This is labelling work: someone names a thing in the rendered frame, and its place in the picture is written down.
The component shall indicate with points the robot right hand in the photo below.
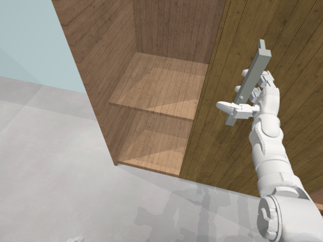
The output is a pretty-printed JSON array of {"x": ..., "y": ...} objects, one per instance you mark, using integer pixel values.
[{"x": 267, "y": 100}]

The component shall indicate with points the wardrobe door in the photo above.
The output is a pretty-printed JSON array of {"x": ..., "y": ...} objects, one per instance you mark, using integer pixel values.
[
  {"x": 220, "y": 155},
  {"x": 317, "y": 196}
]

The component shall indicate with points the right robot upper arm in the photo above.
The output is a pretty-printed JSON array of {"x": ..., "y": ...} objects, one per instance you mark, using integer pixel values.
[{"x": 287, "y": 219}]

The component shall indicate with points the handle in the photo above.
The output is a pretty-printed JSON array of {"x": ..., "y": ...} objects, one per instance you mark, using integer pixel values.
[{"x": 255, "y": 71}]

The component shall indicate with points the right robot forearm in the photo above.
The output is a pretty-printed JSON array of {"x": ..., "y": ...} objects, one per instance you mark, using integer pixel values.
[{"x": 275, "y": 175}]

